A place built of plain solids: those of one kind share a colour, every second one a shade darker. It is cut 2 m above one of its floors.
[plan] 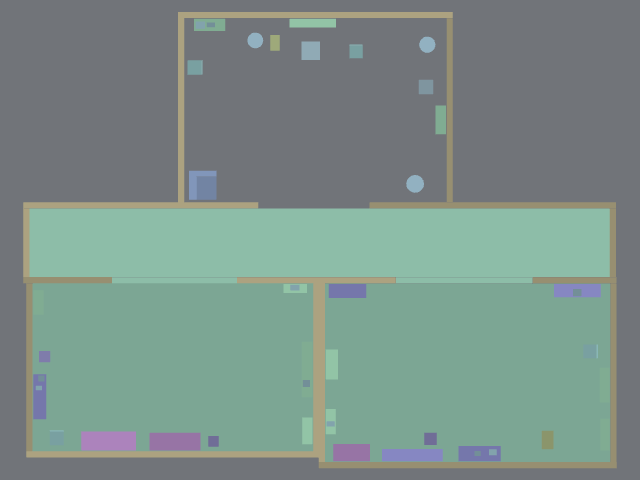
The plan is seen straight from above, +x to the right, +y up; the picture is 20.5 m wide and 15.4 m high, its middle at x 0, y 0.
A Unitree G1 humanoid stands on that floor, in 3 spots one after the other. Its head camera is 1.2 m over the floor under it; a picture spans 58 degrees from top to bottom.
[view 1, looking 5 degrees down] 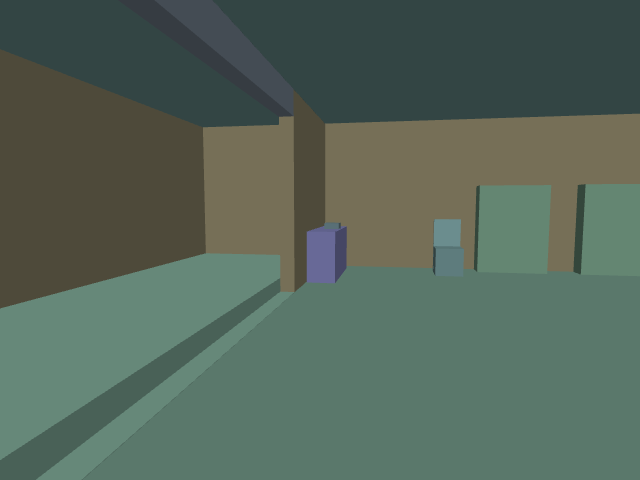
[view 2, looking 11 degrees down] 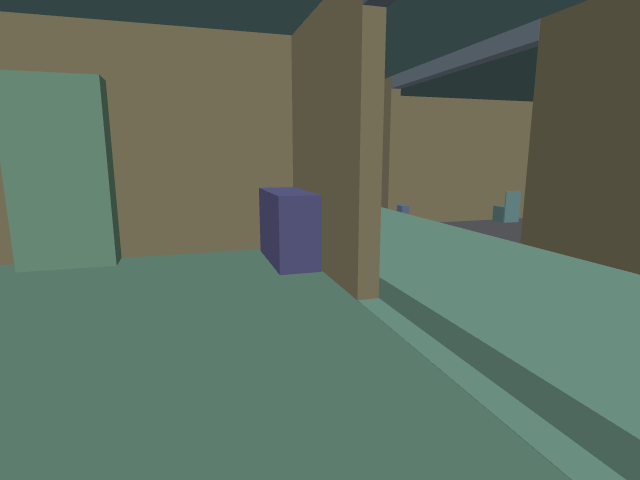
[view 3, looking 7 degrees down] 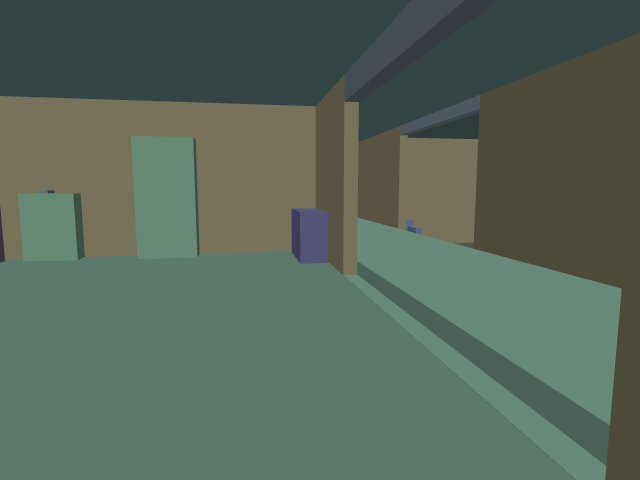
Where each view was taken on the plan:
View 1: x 1.25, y -2.72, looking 10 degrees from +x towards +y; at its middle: sideboard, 6.38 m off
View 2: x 5.69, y -2.72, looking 163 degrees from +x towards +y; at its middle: sideboard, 4.48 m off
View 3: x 8.13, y -2.72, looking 170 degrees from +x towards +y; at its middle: sideboard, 6.80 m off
